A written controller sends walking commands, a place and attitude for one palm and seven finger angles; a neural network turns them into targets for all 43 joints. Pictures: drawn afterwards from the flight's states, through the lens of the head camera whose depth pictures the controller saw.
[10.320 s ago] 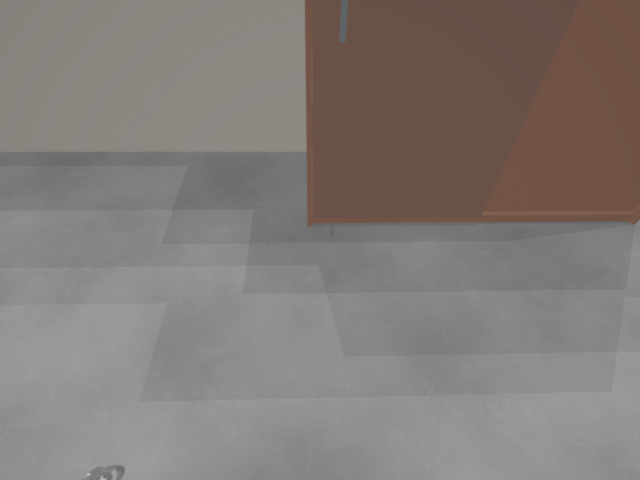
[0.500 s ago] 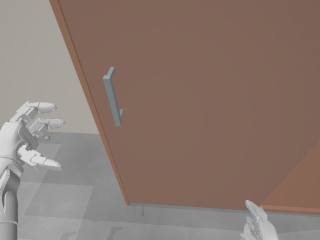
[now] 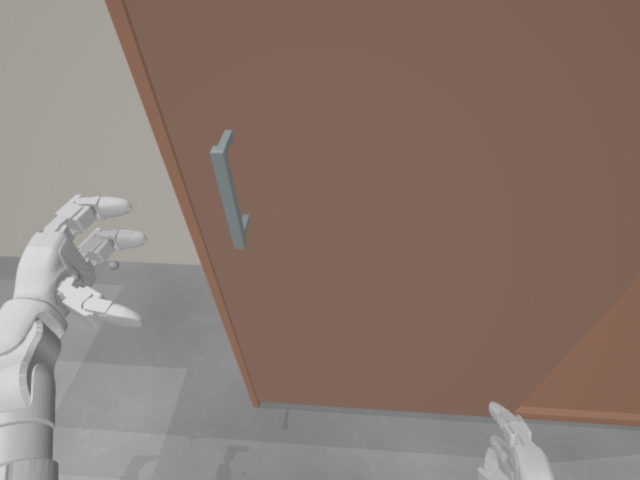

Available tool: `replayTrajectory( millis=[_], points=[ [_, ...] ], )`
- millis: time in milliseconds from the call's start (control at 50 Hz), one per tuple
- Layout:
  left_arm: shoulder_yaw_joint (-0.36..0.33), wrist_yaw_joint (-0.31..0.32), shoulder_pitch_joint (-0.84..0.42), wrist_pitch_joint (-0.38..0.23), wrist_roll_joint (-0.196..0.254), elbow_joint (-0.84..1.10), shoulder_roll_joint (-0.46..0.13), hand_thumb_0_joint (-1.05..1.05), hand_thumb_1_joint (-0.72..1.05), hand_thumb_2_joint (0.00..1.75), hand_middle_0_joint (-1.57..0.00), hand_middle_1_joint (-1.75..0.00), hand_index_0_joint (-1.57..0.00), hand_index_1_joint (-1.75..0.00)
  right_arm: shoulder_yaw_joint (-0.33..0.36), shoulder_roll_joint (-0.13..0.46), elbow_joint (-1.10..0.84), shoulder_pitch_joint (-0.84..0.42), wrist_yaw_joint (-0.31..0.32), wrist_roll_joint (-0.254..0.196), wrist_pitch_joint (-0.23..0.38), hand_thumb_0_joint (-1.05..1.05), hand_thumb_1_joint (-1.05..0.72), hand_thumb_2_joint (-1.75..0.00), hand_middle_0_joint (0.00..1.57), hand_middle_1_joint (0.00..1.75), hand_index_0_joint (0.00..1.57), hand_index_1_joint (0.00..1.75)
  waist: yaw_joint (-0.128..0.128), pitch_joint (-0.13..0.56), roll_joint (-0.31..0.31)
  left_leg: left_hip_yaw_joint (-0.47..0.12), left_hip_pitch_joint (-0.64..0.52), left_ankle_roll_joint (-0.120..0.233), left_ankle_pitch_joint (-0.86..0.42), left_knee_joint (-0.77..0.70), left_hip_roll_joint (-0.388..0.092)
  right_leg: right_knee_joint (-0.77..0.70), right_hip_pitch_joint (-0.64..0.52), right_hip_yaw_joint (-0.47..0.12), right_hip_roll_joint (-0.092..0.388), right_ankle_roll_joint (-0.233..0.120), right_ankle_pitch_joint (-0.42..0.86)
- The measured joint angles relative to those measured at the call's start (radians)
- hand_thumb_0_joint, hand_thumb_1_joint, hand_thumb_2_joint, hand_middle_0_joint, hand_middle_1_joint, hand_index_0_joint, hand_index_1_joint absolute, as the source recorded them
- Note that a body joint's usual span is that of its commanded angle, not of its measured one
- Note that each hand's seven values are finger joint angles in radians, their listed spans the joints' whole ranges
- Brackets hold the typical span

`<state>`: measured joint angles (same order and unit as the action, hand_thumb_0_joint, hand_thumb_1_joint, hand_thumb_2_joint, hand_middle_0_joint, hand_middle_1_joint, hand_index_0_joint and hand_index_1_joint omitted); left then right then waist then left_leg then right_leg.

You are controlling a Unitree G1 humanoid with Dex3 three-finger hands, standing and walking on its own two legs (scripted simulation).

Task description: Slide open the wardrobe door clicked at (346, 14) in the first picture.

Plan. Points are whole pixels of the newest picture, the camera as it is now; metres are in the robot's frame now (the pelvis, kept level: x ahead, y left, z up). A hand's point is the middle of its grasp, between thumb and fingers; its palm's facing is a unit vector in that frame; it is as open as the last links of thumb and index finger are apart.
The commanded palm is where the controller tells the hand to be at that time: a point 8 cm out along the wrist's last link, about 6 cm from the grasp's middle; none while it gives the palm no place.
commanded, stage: move the hooked fingers beside the handle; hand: left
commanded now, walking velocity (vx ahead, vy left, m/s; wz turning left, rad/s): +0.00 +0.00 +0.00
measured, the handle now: (233, 193) +0.45 +0.18 +0.13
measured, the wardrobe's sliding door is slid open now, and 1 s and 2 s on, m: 0.00 0.00 0.00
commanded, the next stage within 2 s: none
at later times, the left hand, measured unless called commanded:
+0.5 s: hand (151, 241) +0.34 +0.25 +0.14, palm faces +0.08 -1.00 -0.02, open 14.0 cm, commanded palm +0.31 +0.29 +0.15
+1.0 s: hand (168, 226) +0.37 +0.24 +0.14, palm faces +0.07 -1.00 -0.01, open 14.0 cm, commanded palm +0.35 +0.28 +0.14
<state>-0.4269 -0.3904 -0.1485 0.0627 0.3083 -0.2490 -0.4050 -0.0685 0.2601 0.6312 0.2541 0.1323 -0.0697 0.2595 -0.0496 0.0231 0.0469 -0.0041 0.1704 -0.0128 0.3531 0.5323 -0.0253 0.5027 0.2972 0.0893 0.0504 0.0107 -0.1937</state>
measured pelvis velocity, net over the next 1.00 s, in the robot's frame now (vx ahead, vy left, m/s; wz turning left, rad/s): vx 0.01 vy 0.00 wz -0.02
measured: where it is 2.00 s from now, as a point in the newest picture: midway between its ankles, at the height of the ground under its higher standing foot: outside the picture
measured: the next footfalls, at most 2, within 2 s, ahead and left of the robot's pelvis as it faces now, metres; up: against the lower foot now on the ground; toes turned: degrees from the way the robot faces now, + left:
none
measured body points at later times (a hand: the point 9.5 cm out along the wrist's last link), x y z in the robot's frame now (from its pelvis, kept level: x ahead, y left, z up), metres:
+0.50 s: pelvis +0.01 +0.00 +0.00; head +0.01 -0.01 +0.45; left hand +0.33 +0.30 +0.15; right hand +0.16 -0.24 -0.09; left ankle -0.04 +0.13 -0.73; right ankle +0.05 -0.13 -0.73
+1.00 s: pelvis +0.01 +0.00 +0.00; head +0.02 -0.01 +0.45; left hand +0.36 +0.29 +0.14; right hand +0.15 -0.25 -0.09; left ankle -0.04 +0.13 -0.73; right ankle +0.05 -0.13 -0.73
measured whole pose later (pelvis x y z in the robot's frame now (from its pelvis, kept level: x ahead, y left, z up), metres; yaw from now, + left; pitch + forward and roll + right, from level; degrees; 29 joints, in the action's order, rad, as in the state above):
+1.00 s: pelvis +0.01 +0.00 +0.00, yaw -1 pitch +3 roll +0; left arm -0.36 -0.31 -0.37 0.01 0.24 -0.48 -0.39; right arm -0.05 0.26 0.64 0.27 0.12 -0.06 0.18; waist -0.01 0.04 0.04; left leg 0.01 0.22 -0.01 0.36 0.53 -0.03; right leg 0.51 0.36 0.07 0.04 0.01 -0.20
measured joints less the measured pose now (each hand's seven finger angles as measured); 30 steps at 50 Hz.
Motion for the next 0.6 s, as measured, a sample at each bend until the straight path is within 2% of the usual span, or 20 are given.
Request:
replayTrajectory(
  millis=[180, 460, 600],
  points=[
    [-0.001, 0.011, -0.067, -0.016, -0.013, -0.069, -0.013, -0.01, -0.50, 0.30, -0.30, -1.20, -0.30, -1.20, 0.003, 0.000, -0.006, 0.013, -0.005, 0.002, -0.011, 0.02, -0.90, -0.90, 0.20, 0.30, 0.21, 0.30, 0.020, 0.000, -0.004, 0.010, 0.014, 0.000, -0.001, -0.004, -0.002, -0.002, 0.020, -0.010, -0.003, 0.000, 0.004],
    [0.037, 0.055, -0.074, -0.025, -0.029, -0.050, 0.033, -0.01, -0.50, 0.30, -0.30, -1.20, -0.30, -1.20, 0.015, -0.001, 0.002, 0.024, -0.010, 0.004, -0.032, 0.02, -0.90, -0.90, 0.20, 0.30, 0.21, 0.30, 0.019, 0.010, 0.000, 0.018, 0.018, 0.002, 0.003, -0.013, -0.001, 0.001, 0.033, -0.018, -0.003, 0.002, -0.004],
    [0.042, 0.062, -0.105, -0.022, -0.037, -0.089, 0.028, -0.01, -0.50, 0.30, -0.30, -1.20, -0.30, -1.20, 0.012, -0.007, -0.002, 0.013, -0.010, 0.004, -0.044, 0.02, -0.90, -0.90, 0.20, 0.30, 0.21, 0.30, 0.023, 0.015, 0.000, 0.018, 0.020, 0.000, 0.003, -0.017, -0.003, 0.000, 0.035, -0.017, -0.005, 0.001, -0.005]
  ],
)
